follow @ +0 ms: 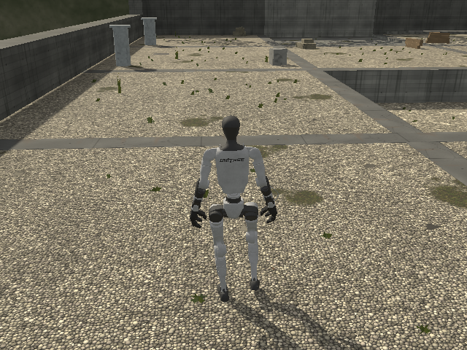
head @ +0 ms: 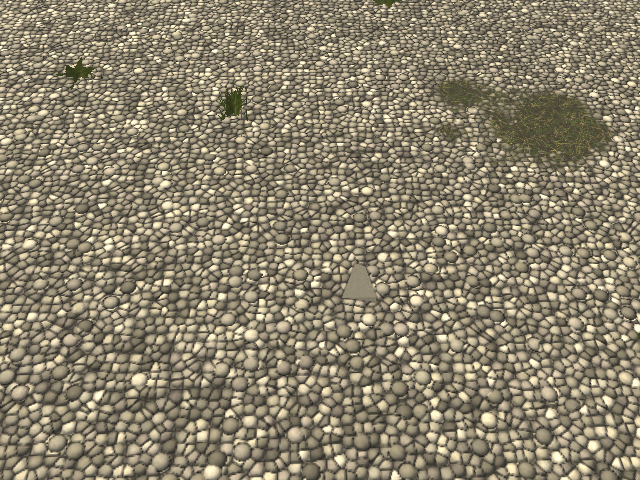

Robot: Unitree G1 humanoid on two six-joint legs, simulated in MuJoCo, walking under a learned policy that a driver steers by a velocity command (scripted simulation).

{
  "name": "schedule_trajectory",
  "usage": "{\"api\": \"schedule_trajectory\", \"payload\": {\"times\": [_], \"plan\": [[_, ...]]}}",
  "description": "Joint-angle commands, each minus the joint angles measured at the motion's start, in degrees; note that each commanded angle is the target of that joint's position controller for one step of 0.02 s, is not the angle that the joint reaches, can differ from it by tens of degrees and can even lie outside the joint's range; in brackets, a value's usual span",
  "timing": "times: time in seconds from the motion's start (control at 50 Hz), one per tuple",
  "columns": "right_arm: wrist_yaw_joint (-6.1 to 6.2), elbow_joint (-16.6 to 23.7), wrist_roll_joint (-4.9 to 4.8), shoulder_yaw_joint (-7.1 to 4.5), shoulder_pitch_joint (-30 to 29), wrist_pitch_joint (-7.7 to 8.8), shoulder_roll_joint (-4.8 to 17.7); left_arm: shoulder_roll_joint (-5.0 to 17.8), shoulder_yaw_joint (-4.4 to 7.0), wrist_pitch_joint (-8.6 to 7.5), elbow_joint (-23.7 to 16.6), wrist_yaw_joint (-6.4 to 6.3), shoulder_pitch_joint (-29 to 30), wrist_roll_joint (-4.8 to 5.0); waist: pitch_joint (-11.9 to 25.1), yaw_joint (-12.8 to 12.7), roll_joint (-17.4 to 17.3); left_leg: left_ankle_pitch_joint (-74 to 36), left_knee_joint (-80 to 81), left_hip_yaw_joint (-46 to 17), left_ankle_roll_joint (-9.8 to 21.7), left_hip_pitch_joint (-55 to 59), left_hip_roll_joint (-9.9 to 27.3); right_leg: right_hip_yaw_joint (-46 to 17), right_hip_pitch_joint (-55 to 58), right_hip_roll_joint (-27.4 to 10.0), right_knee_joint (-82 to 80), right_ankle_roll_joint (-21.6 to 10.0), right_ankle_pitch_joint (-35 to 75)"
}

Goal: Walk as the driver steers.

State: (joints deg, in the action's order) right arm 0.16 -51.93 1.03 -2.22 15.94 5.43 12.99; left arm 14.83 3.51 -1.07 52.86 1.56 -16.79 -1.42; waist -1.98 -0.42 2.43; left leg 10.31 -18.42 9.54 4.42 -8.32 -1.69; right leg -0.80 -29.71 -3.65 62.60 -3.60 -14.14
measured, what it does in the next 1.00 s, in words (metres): walks ahead, turning right: right foot, then left foot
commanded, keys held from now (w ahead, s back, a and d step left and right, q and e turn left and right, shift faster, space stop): w+e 0.74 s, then no key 0.26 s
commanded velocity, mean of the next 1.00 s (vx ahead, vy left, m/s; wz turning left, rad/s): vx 0.45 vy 0.00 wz -0.49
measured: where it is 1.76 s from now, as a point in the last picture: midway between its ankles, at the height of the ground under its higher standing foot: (392, 453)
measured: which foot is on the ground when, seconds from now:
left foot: down 0.00-0.36, up 0.38-0.84, down 0.86-1.00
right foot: up 0.00-0.32, down 0.34-0.86, up 0.88-1.00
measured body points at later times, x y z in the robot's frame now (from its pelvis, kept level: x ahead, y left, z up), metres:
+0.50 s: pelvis +0.25 -0.07 -0.01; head +0.28 -0.08 +0.44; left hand +0.41 +0.18 -0.14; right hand +0.27 -0.34 -0.14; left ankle +0.24 +0.10 -0.65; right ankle +0.27 -0.11 -0.75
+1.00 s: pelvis +0.51 -0.10 -0.01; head +0.55 -0.11 +0.43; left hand +0.69 +0.12 -0.15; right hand +0.52 -0.40 -0.12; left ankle +0.63 -0.07 -0.75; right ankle +0.35 -0.14 -0.66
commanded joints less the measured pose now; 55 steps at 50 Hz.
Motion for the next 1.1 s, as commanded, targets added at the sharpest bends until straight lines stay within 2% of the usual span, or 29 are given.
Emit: {"api": "schedule_trajectory", "payload": {"times": [0.02,0.12,0.22,0.28,0.3,0.32,0.34,0.36,0.38,0.4,0.42,0.44,0.46,0.48,0.5,0.54,0.62,0.74,0.8,0.84,0.86,0.88,0.9,0.92,0.94,0.96,1.0,1.06,1.1], "plan": [[0.39,1.56,-0.28,-1.31,2.04,1.50,5.87,1.42,0.51,0.68,-2.88,0.78,0.08,-0.22,-1.31,-0.58,-5.81,-10.39,11.78,-8.66,3.67,2.32,16.04,-0.93,-7.82,-2.53,0.06,0.98,5.88],[0.66,-0.20,-0.12,-1.14,5.09,1.24,5.49,0.09,-0.30,0.49,-6.51,1.55,9.67,-0.20,-3.38,1.00,-5.93,-16.80,11.17,-1.40,2.93,4.51,14.46,2.53,-9.22,-1.56,-13.81,1.43,14.22],[1.41,-2.39,0.09,-1.48,9.52,0.40,7.00,0.12,-0.94,0.28,-9.95,2.21,16.84,-0.66,-4.33,2.82,-6.08,-27.99,7.54,2.85,2.37,12.26,16.79,7.83,-6.92,0.49,-24.32,-1.70,11.65],[1.97,-2.52,0.32,-1.99,8.53,-0.58,9.15,1.50,-0.25,0.36,-9.58,1.72,13.31,-0.81,-1.07,0.26,-8.17,-51.55,-2.67,5.46,1.73,16.00,17.50,10.85,0.43,5.24,-26.07,-5.24,3.10],[2.00,-2.40,0.42,-2.28,8.05,-1.17,10.09,2.38,0.29,0.23,-8.56,1.42,9.27,-0.77,1.40,-1.61,-8.50,-56.62,-9.77,5.85,1.80,16.31,17.63,11.31,4.89,7.30,-26.81,-6.72,-0.02],[1.86,-2.08,0.35,-2.53,7.78,-1.77,10.88,3.70,1.12,-0.21,-6.88,1.02,3.34,-0.83,4.99,-4.00,-8.20,-54.64,-19.73,5.92,1.62,14.29,17.62,10.73,12.14,9.08,-29.43,-8.30,-1.29],[1.55,-1.02,0.13,-2.56,6.41,-2.00,10.92,6.52,2.53,-0.69,-4.19,0.25,-5.61,-1.47,9.56,-8.60,-4.76,-42.44,-34.72,6.55,-0.18,5.41,16.39,5.59,25.54,7.27,-34.77,-10.78,-0.44],[0.72,2.43,-0.66,-1.31,7.96,-1.62,4.75,13.40,4.44,-0.55,-4.26,-0.65,-7.45,-1.82,14.45,-6.41,6.61,-0.36,-55.40,6.18,-3.17,-17.33,8.97,-19.60,42.76,-9.51,-36.57,-17.27,-3.90],[0.04,5.76,-0.46,-1.87,3.83,-0.89,7.08,15.96,4.87,0.04,-5.41,-0.57,-6.90,-0.11,17.59,-5.93,6.00,21.39,-66.44,-6.07,-4.57,-30.76,-0.21,-43.79,47.50,-16.81,-45.50,-22.76,0.43],[-0.25,7.04,-0.13,-1.83,-2.25,-0.27,7.50,14.18,4.47,0.43,-4.65,-0.97,-5.11,0.66,9.68,-5.87,-0.45,14.97,-64.96,-11.34,-3.97,-36.29,4.31,-33.71,42.75,-15.00,-46.75,-20.31,3.11],[-0.31,7.15,-0.54,-1.48,-1.97,0.45,7.03,11.11,3.71,0.27,-4.51,-1.27,-2.38,1.06,4.00,-3.52,-2.51,9.82,-59.47,-10.90,-3.80,-34.49,6.48,-26.82,34.59,-13.14,-47.65,-17.74,8.36],[-0.15,6.17,-0.16,-1.62,-0.86,0.36,6.89,8.77,3.08,-0.10,-4.88,-1.45,0.48,1.00,1.12,-0.74,-4.96,8.06,-54.25,-10.97,-4.00,-30.80,8.13,-21.44,28.56,-9.62,-48.35,-14.83,14.26],[-0.15,5.71,1.06,-1.63,0.03,-0.79,6.73,6.67,2.40,-0.44,-5.23,-1.60,3.02,1.64,0.44,1.33,-5.52,6.79,-51.47,-11.04,-4.49,-27.11,8.92,-16.55,24.66,-5.46,-49.13,-12.00,17.29],[-0.39,5.75,1.57,-1.45,2.55,-1.92,5.93,7.04,2.24,-1.05,-5.60,-1.63,2.97,1.68,2.06,2.40,-1.86,6.81,-49.69,-11.05,-5.44,-23.97,9.03,-15.18,22.40,-5.68,-49.35,-13.09,22.12],[-0.51,6.01,1.86,-1.45,2.13,-2.76,5.97,6.86,2.17,-1.77,-5.28,-1.46,1.82,1.83,2.14,2.56,-2.09,7.36,-48.69,-10.69,-6.29,-23.68,9.11,-14.58,21.80,-4.87,-49.19,-13.45,26.36],[-0.79,6.99,1.79,-1.35,-0.39,-3.63,5.40,8.28,2.49,-2.40,-4.98,-1.36,0.09,1.65,1.81,2.25,-2.38,4.90,-44.47,-9.77,-7.53,-24.57,8.97,-12.99,20.07,-2.89,-50.14,-12.93,24.43],[-1.12,10.74,1.54,-1.18,-10.37,-3.90,5.71,9.01,2.57,-2.25,-4.52,-1.41,-5.50,1.46,-0.07,-1.41,-0.06,-3.07,-34.19,-9.44,-8.37,-31.10,8.21,-14.74,23.48,-2.03,-50.73,-10.96,22.73],[-1.71,14.83,0.88,-0.26,-20.48,-2.99,5.87,9.62,2.61,-1.96,-4.46,-1.93,-10.40,0.87,-0.60,-5.14,1.33,-8.21,-20.92,-9.79,-7.24,-31.85,4.75,-17.80,30.53,-2.83,-47.13,-10.12,26.46],[-1.30,14.44,0.73,-0.14,-17.23,-1.90,6.40,9.62,2.42,-1.81,-4.50,-2.67,-9.25,0.61,-0.26,-3.25,2.22,-7.79,-13.59,-9.24,-4.64,-22.33,2.06,-16.13,30.32,-2.38,-41.42,-6.42,40.20],[-0.36,11.14,0.93,-1.07,-7.16,-0.97,8.79,10.36,2.44,-2.34,-4.83,-2.74,-7.07,0.80,3.89,0.90,2.56,-8.52,-9.61,-8.47,-2.18,-8.87,-0.73,-15.61,29.22,-0.63,-32.32,-3.31,50.51],[0.19,9.57,1.33,-1.45,-0.39,0.01,9.89,10.13,2.28,-2.81,-5.09,-2.50,-5.67,1.55,7.11,4.81,0.75,-17.04,-5.44,-9.66,-0.75,1.21,2.04,-13.83,25.81,2.22,-22.68,-1.87,46.32],[0.87,9.24,2.28,-1.97,6.98,0.65,13.72,6.25,1.16,-3.22,-7.37,-2.46,-6.60,2.32,15.26,6.42,-6.18,-37.10,-9.42,-21.53,2.11,15.39,16.20,-10.57,16.99,6.10,-6.73,-0.31,21.50],[0.26,9.32,1.42,-3.03,5.98,-0.31,17.27,2.98,0.88,-2.42,-6.65,-3.08,-18.31,4.43,24.84,0.99,-19.24,-60.14,-10.91,-41.04,13.10,27.12,31.56,-6.44,4.72,15.08,10.68,1.46,-23.80],[-0.16,10.46,-0.63,-2.54,3.29,-1.38,12.94,8.09,1.44,-1.38,-4.33,-3.58,-16.87,1.23,22.58,0.80,-8.63,-50.69,-8.10,-41.29,12.51,19.38,27.59,-8.25,3.62,11.19,13.54,0.87,-18.27],[-0.19,10.69,-0.93,-1.00,-1.28,-1.40,7.80,7.76,1.54,-0.97,-4.57,-3.14,-11.50,0.69,13.79,0.36,-5.51,-44.69,-5.58,-32.53,10.68,11.12,23.65,-8.28,3.11,9.69,11.58,1.57,-14.48],[-0.22,10.59,-0.57,-0.02,-4.25,-1.50,5.07,6.71,1.21,-0.61,-5.14,-2.76,-8.79,0.45,9.28,-0.38,-4.70,-41.53,-3.39,-27.07,8.53,6.10,20.28,-7.40,2.81,7.80,8.16,2.08,-12.78],[0.05,8.84,-0.62,0.52,-3.80,-1.27,4.81,5.29,0.92,1.05,-4.90,-1.75,-7.99,-0.30,5.56,-1.24,-8.66,-42.03,-0.11,-19.89,6.36,-1.79,16.05,-6.47,7.41,6.82,3.14,3.03,-10.07],[-0.08,7.59,0.03,0.52,-4.66,-0.70,6.11,3.81,0.31,2.34,-3.91,-1.56,-8.75,0.16,7.66,-3.05,-8.90,-42.71,0.86,-15.61,7.43,-5.51,14.82,-4.98,12.06,7.43,-2.41,3.86,-8.10],[-0.08,6.87,0.28,0.74,-5.26,-0.95,6.26,2.94,-0.32,2.81,-3.81,-1.70,-6.49,0.01,7.39,-3.09,-9.64,-37.02,1.64,-13.95,7.28,-6.97,14.05,-3.47,13.43,6.27,-10.15,4.06,-7.16]]}}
